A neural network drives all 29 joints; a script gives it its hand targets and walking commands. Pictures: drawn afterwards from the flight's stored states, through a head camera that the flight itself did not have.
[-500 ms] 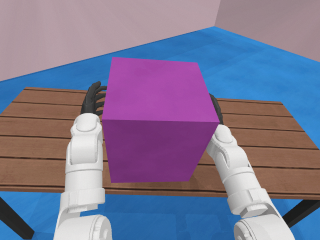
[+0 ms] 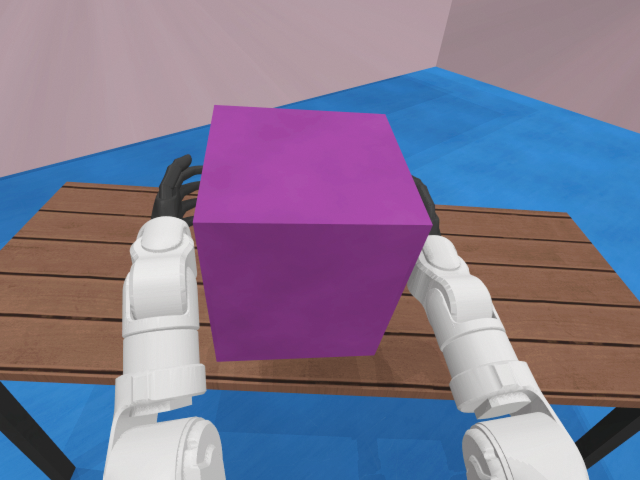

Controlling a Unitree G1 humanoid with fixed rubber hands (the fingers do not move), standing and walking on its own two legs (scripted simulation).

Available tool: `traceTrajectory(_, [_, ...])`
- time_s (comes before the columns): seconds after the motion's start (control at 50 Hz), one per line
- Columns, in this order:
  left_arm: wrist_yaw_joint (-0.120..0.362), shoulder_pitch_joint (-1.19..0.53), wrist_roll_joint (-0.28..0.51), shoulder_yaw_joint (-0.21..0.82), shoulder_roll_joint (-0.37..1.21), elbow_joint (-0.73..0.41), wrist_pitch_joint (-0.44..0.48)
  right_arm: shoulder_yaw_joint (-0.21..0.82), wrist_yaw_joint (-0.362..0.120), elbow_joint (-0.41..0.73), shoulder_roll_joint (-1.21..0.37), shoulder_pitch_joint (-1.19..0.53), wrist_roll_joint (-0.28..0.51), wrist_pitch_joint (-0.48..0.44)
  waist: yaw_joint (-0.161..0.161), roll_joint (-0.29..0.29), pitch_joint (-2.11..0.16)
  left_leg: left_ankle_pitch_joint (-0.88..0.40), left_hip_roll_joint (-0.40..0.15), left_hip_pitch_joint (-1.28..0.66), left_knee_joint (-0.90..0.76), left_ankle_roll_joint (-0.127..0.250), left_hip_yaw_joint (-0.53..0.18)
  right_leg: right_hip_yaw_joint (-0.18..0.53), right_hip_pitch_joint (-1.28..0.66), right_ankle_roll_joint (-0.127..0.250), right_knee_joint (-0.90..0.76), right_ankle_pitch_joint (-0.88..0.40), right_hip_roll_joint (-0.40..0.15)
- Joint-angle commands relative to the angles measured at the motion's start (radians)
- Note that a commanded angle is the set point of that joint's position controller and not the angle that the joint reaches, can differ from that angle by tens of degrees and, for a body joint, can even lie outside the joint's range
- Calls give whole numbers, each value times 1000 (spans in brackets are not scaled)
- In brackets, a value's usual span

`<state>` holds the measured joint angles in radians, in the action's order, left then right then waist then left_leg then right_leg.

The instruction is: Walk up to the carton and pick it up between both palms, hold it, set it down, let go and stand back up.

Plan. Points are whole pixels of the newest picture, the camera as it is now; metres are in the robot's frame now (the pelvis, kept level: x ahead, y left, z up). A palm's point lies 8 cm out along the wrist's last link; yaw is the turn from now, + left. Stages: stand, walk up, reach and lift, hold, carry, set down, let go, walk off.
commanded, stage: hold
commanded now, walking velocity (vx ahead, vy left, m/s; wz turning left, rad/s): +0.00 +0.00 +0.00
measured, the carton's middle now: (300, 239) +0.38 +0.01 +0.16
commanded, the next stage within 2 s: none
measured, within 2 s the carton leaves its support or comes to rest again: neither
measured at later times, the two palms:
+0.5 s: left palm (173, 225) +0.37 +0.16 +0.19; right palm (421, 238) +0.36 -0.14 +0.17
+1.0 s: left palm (173, 224) +0.37 +0.16 +0.19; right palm (421, 238) +0.36 -0.14 +0.17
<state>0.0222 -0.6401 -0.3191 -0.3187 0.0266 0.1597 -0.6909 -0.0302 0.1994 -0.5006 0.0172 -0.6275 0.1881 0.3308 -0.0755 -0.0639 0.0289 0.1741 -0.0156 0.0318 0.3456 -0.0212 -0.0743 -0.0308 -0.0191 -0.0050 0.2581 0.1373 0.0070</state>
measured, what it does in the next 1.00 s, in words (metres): stands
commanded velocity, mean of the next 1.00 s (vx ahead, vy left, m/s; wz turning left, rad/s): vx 0.00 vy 0.00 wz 0.00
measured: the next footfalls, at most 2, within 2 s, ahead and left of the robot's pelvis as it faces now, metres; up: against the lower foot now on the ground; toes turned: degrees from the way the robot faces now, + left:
none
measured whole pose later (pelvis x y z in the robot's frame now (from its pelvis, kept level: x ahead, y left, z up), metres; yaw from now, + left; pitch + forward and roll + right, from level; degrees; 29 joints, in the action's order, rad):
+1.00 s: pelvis +0.00 +0.00 +0.00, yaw +0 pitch -8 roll -1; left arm 0.04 -0.61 -0.32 -0.31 0.03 0.11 -0.69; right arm -0.01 0.21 -0.45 0.02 -0.60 0.20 0.33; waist -0.08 -0.06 0.04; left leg 0.18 -0.02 0.03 0.35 -0.02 -0.08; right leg -0.03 -0.03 0.00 0.25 0.14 0.01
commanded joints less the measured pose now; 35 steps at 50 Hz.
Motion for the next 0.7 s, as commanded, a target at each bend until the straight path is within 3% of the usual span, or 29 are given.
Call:
traceTrajectory(0.0, [157, -532, 142, 504, 581, -23, 35, 349, -93, 309, -544, -835, 60, -74, -19, 89, -342, -168, 57, -45, -43, -8, 95, -49, -91, -24, -23, -82, 50])
traceTrajectory(0.32, [157, -503, 149, 532, 577, -84, 37, 396, -83, 365, -544, -808, 89, -80, -17, 97, -365, -263, 60, -76, -15, -17, 88, -51, -108, -24, -13, -153, 57])
traceTrajectory(0.68, [157, -482, 152, 544, 572, -103, 32, 399, -82, 382, -532, -784, 84, -74, -18, 97, -360, -265, 57, -78, -16, -20, 86, -51, -111, -23, -11, -159, 56])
